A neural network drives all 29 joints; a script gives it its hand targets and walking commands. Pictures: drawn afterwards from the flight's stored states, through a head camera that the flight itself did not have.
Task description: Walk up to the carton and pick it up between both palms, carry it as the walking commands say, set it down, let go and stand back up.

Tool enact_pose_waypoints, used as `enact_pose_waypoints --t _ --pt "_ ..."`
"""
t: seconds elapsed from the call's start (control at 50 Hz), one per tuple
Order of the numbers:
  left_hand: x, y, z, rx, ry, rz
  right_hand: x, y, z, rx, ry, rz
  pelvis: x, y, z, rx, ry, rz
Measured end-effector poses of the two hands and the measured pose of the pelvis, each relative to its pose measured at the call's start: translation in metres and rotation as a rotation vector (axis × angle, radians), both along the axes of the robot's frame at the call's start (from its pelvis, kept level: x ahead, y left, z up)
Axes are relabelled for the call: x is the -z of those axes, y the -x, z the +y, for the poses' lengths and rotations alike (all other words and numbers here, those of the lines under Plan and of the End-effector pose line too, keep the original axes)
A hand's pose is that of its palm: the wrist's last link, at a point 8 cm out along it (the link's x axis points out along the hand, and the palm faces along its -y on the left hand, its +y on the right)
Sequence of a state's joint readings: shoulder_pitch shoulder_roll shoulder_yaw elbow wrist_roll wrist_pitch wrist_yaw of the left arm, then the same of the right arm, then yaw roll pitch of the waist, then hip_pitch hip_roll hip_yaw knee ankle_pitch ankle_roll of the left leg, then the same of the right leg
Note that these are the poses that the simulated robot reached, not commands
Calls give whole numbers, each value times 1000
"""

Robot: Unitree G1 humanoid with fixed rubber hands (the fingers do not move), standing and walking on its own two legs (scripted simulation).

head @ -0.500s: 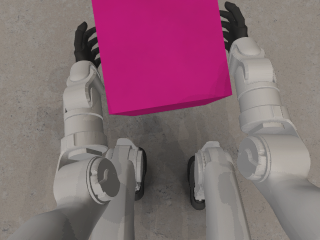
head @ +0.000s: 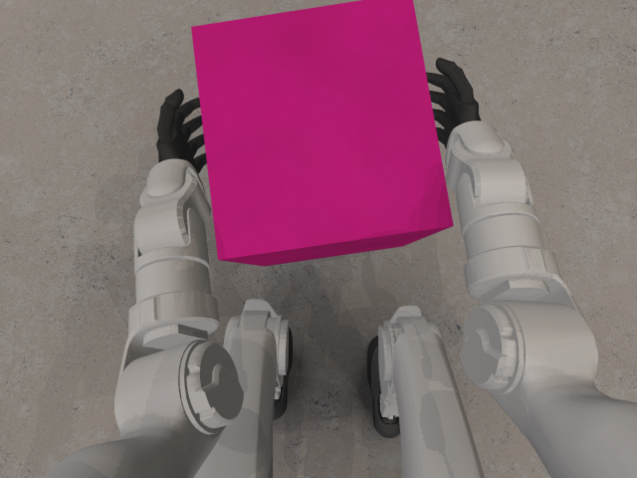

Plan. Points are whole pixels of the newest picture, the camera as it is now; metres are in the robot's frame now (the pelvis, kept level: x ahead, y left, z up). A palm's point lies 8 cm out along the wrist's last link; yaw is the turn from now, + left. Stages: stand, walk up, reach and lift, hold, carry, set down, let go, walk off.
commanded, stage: reach and lift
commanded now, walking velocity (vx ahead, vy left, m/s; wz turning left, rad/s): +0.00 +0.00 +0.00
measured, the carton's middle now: (320, 161) +0.49 +0.03 -0.14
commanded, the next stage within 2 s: none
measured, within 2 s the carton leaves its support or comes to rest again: neither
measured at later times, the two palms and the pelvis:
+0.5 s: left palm (149, 157) +0.44 +0.19 +0.01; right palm (486, 115) +0.48 -0.13 +0.01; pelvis +0.01 +0.00 +0.06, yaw +0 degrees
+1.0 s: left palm (101, 145) +0.42 +0.18 +0.09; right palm (529, 95) +0.46 -0.13 +0.08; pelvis +0.03 +0.00 +0.13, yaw +0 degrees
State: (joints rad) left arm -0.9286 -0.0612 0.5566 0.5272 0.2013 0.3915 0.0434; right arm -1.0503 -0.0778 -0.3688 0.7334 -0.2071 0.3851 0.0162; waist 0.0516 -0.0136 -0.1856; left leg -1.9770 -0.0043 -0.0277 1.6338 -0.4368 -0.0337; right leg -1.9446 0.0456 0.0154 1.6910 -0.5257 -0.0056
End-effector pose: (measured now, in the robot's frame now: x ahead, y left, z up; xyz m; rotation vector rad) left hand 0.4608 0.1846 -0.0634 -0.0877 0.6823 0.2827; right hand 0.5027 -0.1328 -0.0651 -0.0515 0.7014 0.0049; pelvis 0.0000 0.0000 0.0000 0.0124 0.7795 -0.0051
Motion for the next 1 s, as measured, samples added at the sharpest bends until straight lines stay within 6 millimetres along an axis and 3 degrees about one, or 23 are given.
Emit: enact_pose_waypoints --t 1.0 --pt "-151 39 0 -1 2 8 -149 40 -1 2 -3 7 -132 -34 0 -1 8 -178"
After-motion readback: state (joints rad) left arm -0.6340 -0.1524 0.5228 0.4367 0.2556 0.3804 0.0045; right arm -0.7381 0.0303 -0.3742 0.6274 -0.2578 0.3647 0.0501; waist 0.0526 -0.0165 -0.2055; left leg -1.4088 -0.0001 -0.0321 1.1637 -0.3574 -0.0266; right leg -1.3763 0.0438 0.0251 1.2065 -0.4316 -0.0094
